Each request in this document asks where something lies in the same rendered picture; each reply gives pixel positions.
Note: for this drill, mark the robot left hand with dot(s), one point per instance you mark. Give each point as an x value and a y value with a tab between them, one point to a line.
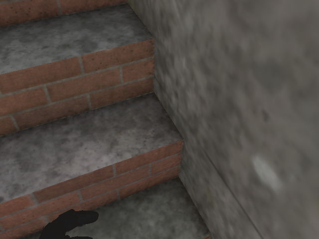
66	222

